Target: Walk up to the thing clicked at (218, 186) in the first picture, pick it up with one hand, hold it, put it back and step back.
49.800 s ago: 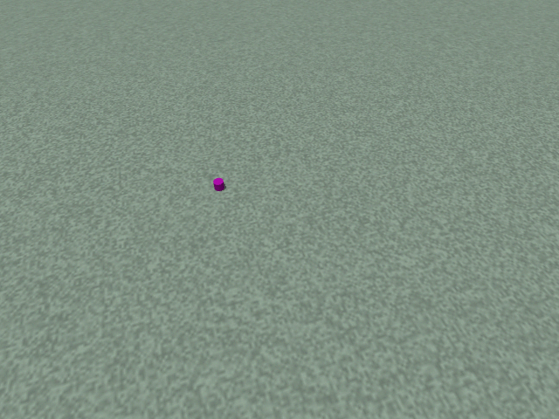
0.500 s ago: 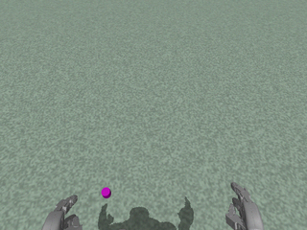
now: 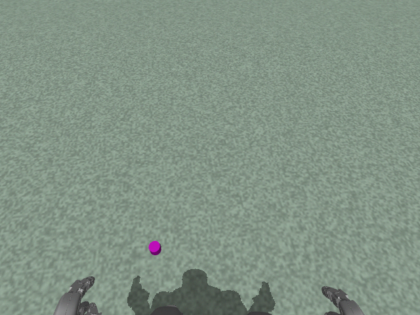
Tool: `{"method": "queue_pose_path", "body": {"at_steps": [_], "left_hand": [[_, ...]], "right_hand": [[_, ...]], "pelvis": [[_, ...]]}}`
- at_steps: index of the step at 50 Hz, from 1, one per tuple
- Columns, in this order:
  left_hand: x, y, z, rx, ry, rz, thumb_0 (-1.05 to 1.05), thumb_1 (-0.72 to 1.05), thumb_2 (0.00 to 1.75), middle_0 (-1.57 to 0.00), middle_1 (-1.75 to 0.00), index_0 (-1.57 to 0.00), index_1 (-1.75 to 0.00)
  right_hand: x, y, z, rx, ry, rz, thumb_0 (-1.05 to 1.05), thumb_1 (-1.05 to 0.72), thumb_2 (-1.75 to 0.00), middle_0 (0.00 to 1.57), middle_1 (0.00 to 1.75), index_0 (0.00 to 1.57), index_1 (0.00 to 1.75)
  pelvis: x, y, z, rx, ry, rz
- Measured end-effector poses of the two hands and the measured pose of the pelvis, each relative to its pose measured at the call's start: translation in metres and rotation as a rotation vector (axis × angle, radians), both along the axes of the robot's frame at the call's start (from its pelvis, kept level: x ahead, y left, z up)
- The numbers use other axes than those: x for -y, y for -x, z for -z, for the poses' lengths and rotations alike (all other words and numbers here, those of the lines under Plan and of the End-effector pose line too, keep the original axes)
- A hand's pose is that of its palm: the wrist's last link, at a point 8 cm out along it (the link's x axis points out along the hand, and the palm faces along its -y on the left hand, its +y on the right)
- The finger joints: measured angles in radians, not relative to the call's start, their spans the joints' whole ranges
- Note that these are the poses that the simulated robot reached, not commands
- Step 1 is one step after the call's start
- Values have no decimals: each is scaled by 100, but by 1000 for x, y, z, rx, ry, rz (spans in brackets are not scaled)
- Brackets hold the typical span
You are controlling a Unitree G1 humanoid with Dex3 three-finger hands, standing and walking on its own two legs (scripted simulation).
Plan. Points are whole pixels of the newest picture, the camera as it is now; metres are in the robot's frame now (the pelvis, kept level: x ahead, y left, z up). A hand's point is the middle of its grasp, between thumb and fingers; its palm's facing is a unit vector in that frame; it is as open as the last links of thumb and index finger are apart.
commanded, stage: stand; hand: left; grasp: from above
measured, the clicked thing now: (155, 248) +0.47 +0.25 -0.72
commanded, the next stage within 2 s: none
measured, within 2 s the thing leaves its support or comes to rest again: neither
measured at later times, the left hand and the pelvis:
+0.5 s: hand out of the picture +0.04 +0.24 -0.13, palm faces +0.05 -0.94 -0.32, open 7.4 cm; pelvis +0.00 +0.01 +0.03, yaw +1 degrees
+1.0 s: hand out of the picture +0.05 +0.24 -0.12, palm faces +0.03 -0.94 -0.33, open 7.4 cm; pelvis +0.00 +0.00 +0.04, yaw +1 degrees
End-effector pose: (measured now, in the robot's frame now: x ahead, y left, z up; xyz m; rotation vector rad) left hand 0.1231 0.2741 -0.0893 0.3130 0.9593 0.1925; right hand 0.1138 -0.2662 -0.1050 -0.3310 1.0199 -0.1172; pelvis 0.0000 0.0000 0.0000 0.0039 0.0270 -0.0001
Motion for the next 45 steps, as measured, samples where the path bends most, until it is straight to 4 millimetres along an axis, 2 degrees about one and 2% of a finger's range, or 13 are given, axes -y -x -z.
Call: {"method": "queue_pose_path", "body": {"at_steps": [9,18,34,45], "left_hand": [[-14,53,9,-163,11,-82,1,90,89,-20,-30,-20,-30],[-11,83,7,-254,37,-116,1,90,89,-20,-30,-20,-30],[-16,97,-1,-292,17,-123,1,90,89,-20,-30,-20,-30],[-12,94,-3,-311,15,-124,1,90,89,-20,-30,-20,-30]], "right_hand": [[2,29,-4,-107,3,65,1,-91,-90,20,30,20,30],[-6,42,-9,-158,-18,91,1,-91,-90,20,30,20,30],[7,57,-15,-197,-16,115,1,-91,-90,20,30,20,30],[19,65,-15,-237,-5,123,1,-91,-90,20,30,20,30]], "pelvis": [[-7,-3,-15,48,8,-5],[-8,-1,-29,84,11,-10],[-3,7,-38,104,10,-16],[3,4,-40,96,10,-17]]}}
